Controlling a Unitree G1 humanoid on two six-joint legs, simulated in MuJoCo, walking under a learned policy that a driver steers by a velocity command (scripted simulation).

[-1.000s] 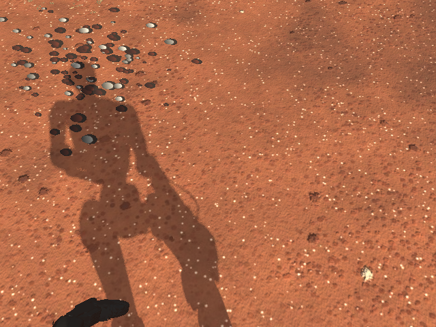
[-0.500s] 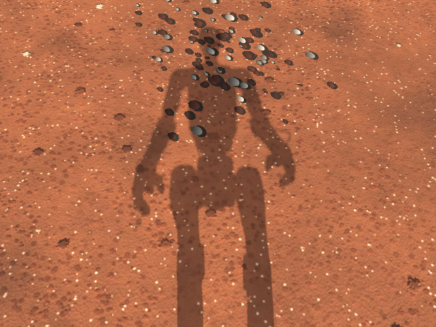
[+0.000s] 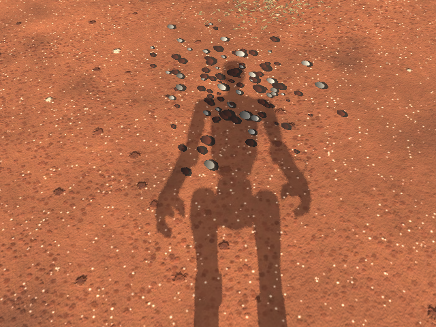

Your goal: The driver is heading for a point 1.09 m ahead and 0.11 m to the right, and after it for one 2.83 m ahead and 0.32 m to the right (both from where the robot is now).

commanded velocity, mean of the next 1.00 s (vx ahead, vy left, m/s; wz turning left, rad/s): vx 0.32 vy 0.00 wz -0.20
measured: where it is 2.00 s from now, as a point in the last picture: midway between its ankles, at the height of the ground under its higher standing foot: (272, 249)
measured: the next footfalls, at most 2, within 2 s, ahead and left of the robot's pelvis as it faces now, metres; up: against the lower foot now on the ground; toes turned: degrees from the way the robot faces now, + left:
left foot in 0.24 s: +0.02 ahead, +0.11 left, +0.00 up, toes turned -12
right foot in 0.70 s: +0.22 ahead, -0.19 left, +0.00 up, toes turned -21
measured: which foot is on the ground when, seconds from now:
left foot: up 0.00-0.22, down 0.24-0.72, up 0.74-1.00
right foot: down 0.00-0.22, up 0.24-0.68, down 0.70-1.00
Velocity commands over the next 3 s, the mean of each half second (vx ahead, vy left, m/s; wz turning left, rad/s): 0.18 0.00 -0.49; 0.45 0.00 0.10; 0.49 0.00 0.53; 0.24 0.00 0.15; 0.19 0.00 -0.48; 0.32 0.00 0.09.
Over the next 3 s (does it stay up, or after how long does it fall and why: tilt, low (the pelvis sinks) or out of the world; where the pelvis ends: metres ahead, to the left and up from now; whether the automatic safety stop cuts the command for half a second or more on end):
stays up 0.95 -0.20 0.00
